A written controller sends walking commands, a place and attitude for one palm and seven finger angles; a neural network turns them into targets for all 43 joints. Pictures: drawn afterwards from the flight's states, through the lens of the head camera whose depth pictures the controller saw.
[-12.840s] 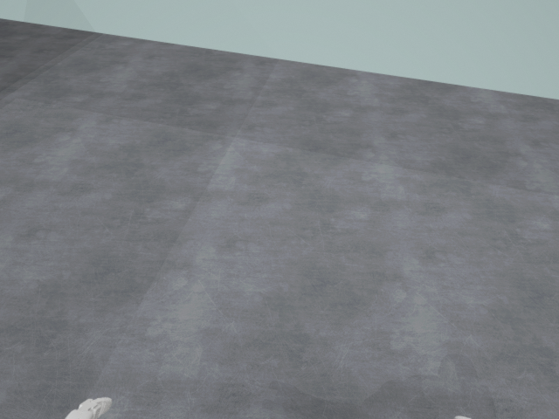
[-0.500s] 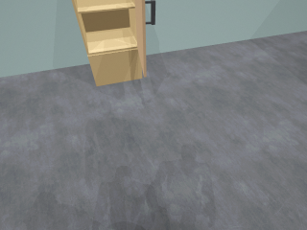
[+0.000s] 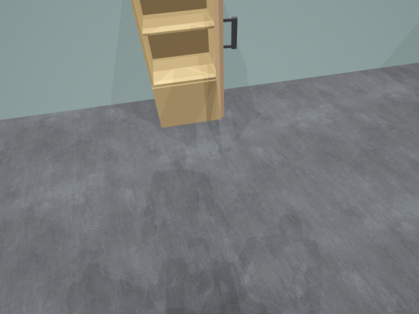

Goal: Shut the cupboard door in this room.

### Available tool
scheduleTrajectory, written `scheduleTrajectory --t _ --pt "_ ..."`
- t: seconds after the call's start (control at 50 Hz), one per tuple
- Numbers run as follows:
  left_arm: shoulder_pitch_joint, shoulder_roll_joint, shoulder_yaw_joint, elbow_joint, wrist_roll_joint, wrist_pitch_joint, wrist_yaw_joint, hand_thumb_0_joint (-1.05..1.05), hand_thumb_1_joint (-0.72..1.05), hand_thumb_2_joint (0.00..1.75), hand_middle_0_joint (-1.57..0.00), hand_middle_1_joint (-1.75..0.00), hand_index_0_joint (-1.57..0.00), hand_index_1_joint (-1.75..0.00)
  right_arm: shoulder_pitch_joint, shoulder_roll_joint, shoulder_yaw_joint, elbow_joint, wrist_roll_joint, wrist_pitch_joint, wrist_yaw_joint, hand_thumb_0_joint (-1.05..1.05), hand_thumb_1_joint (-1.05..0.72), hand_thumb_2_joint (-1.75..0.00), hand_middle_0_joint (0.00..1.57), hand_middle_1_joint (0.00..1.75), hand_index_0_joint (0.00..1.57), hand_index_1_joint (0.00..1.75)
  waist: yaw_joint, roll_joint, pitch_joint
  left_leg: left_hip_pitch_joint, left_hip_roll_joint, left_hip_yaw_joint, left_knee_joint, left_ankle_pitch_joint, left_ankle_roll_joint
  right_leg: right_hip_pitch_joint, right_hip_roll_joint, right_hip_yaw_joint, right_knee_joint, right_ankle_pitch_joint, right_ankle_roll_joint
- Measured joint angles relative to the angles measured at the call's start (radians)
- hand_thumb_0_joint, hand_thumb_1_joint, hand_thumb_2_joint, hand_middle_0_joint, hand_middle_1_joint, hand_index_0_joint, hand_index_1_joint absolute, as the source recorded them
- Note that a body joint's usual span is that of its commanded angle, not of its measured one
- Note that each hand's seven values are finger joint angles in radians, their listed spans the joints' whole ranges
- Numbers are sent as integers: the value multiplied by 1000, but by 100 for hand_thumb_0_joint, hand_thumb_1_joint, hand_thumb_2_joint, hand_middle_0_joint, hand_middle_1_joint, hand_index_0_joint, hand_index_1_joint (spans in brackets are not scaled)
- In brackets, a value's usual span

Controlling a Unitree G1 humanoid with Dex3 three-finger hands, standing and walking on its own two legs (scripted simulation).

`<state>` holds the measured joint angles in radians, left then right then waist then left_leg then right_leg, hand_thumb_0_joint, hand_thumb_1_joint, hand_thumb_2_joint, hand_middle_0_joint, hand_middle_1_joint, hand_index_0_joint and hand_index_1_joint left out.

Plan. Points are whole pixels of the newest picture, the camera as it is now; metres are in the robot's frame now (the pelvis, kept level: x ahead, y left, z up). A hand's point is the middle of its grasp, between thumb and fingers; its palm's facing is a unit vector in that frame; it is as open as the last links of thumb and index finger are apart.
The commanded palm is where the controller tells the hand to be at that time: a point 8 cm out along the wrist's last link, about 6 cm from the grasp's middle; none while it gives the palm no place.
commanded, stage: turn or walk to find it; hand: left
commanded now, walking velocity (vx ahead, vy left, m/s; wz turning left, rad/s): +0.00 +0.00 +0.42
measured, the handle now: (229, 33) +1.21 -0.04 +0.03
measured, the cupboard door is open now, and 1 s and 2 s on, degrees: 83 83 83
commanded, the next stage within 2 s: stand and wait in 1.08 s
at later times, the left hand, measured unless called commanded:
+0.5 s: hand out of the picture -0.06 +0.25 -0.18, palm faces +0.26 -0.94 -0.24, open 7.4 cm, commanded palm none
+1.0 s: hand out of the picture -0.04 +0.18 -0.14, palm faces +0.39 -0.88 -0.29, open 7.4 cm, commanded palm none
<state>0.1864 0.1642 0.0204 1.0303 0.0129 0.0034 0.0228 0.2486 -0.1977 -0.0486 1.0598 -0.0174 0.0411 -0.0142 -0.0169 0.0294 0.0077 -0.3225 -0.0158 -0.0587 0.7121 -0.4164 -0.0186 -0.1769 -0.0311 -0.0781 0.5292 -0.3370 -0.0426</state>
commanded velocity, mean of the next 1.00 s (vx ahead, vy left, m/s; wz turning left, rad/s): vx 0.00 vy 0.00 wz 0.42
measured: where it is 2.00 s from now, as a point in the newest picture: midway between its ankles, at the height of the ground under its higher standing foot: outside the picture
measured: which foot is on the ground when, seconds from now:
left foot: up 0.00-0.30, down 0.32-0.84, up 0.86-1.00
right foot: down 0.00-0.34, up 0.36-0.82, down 0.84-1.00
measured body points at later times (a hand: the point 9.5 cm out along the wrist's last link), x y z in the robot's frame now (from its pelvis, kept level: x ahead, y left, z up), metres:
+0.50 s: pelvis -0.03 +0.04 +0.00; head -0.01 +0.07 +0.45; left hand -0.08 +0.30 -0.16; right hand +0.11 -0.18 -0.13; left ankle -0.06 +0.13 -0.74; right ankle -0.04 -0.11 -0.66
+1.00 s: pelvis -0.05 -0.03 +0.00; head -0.01 -0.07 +0.45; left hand -0.06 +0.22 -0.12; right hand +0.06 -0.27 -0.17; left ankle -0.12 +0.11 -0.65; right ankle -0.01 -0.11 -0.74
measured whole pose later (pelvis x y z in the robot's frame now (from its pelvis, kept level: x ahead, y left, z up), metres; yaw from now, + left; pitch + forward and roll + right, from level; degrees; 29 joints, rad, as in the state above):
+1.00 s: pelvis -0.05 -0.03 +0.00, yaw +24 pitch -1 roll +3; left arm 0.18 0.16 0.03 0.93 0.01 0.02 0.02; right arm 0.26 -0.26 -0.09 1.00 -0.02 0.08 0.02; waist -0.04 0.05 0.07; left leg -0.50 -0.03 -0.05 1.14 -0.39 -0.03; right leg -0.23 -0.07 -0.13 0.53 -0.28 -0.04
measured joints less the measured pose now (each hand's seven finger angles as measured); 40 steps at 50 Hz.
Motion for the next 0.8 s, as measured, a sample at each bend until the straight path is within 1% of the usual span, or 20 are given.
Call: scheduleTrajectory --t 0.04,0.08,0.14,0.18,0.24,0.28,0.3,0.32,0.34,0.36,0.38,0.42,0.48,0.54,0.6,0.66,0.74,0.78,0.8 --pt "9 -7 0 1 1 2 1 0 91 90 -20 -30 -20 -30 -12 -7 -5 0 1 6 2 1 -91 -90 20 29 20 30 4 -9 15 -27 10 22 107 -21 -1 9 -8 -14 -11 7 -4" --pt "16 -6 6 1 2 1 5 0 92 90 -21 -30 -20 -30 -25 -15 -9 -2 4 10 5 1 -91 -90 20 29 20 30 6 -13 36 -49 21 35 185 -30 -7 12 -13 -34 -16 12 -3" --pt "29 -1 8 -3 7 0 4 0 93 90 -21 -30 -20 -30 -45 -26 -14 -5 6 17 9 1 -91 -90 19 29 20 30 14 -19 66 -57 32 54 224 -39 -17 6 -24 -64 -15 14 0" --pt "40 5 11 -4 10 0 4 0 92 90 -21 -30 -20 -30 -61 -31 -13 -8 8 21 11 1 -91 -90 19 29 20 30 22 -26 85 -46 36 69 197 -49 -21 -2 -33 -81 -9 14 4" --pt "59 20 17 -2 13 3 4 0 92 90 -21 -30 -20 -30 -89 -33 -9 -17 10 21 14 1 -91 -90 19 29 20 30 37 -39 105 -13 36 89 114 -50 -20 -20 -47 -104 9 9 14" --pt "73 33 20 4 13 7 3 0 92 90 -21 -30 -20 -30 -108 -33 -5 -27 11 17 16 1 -91 -90 19 29 20 30 43 -47 111 21 33 102 29 -19 -17 -34 -56 -120 30 2 24" --pt "80 40 22 8 11 11 3 0 91 90 -21 -30 -20 -30 -115 -32 -3 -33 11 13 17 1 -91 -90 19 29 20 30 44 -51 111 44 33 110 -30 19 -15 -41 -62 -128 46 -5 31" --pt "88 48 25 11 8 15 2 0 91 90 -21 -30 -20 -30 -119 -33 -1 -40 10 7 19 1 -91 -90 19 29 20 30 43 -53 107 75 34 117 -106 85 -11 -52 -67 -138 70 -17 40" --pt "92 58 29 14 4 22 1 0 91 90 -21 -30 -20 -30 -125 -28 0 -44 8 -2 20 1 -91 -90 19 29 20 30 43 -67 106 86 23 121 -137 95 18 -69 -81 -137 107 -30 50" --pt "89 70 31 18 1 32 2 0 91 90 -21 -30 -20 -30 -131 -20 1 -50 6 -9 20 1 -91 -90 19 29 20 30 49 -84 108 83 9 123 -130 89 38 -94 -89 -111 167 -88 64" --pt "88 78 32 19 0 43 4 0 91 90 -21 -30 -20 -30 -134 -15 4 -56 5 -12 22 1 -91 -90 19 29 20 30 55 -90 108 83 5 124 -126 83 51 -122 -83 -79 241 -147 74" --pt "81 85 34 22 1 58 5 1 91 90 -20 -30 -20 -30 -135 -8 10 -64 2 -20 17 1 -91 -90 19 29 20 30 57 -85 98 93 6 115 -146 89 63 -171 -65 -31 374 -189 88" --pt "56 88 37 16 0 61 -1 1 91 90 -20 -30 -20 -30 -128 -1 15 -71 1 -23 10 1 -91 -90 20 29 20 30 49 -63 83 111 7 88 -198 127 69 -225 -53 12 501 -149 103" --pt "28 93 40 -6 0 53 -6 1 91 90 -20 -30 -20 -30 -117 8 19 -73 3 -25 11 1 -91 -90 20 29 20 30 47 -59 71 126 0 73 -243 159 69 -259 -58 44 551 -90 117" --pt "2 95 42 -28 1 50 -6 1 91 90 -20 -30 -20 -30 -99 17 19 -77 3 -25 15 1 -91 -90 20 29 20 30 39 -62 60 130 -11 62 -266 179 67 -271 -65 63 550 -55 129" --pt "-24 90 41 -47 -1 52 -5 1 91 90 -20 -30 -20 -30 -78 22 15 -80 -1 -22 18 1 -91 -90 20 29 20 30 23 -57 52 121 -18 46 -269 190 62 -259 -61 69 494 -62 134" --pt "-60 73 37 -74 -5 52 -4 0 91 90 -20 -30 -20 -30 -46 14 5 -81 -7 -14 20 1 -91 -90 20 30 21 30 -5 -38 52 93 -24 15 -251 197 47 -214 -40 64 360 -96 127" --pt "-72 61 32 -89 -8 45 -5 0 91 90 -20 -30 -20 -30 -32 5 -2 -79 -9 -7 21 1 -91 -90 20 30 21 30 -16 -23 54 71 -26 -2 -232 197 35 -179 -25 59 267 -89 120" --pt "-74 55 30 -96 -9 40 -6 0 91 90 -20 -30 -20 -30 -25 -1 -6 -77 -9 -3 21 1 -91 -90 20 30 21 30 -19 -16 53 58 -28 -10 -219 195 27 -155 -17 55 207 -66 116"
